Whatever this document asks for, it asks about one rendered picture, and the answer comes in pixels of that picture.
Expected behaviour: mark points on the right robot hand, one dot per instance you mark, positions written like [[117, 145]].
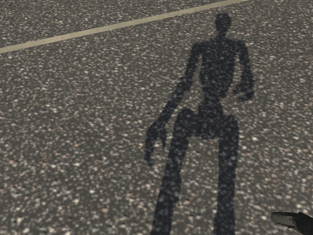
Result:
[[300, 221]]

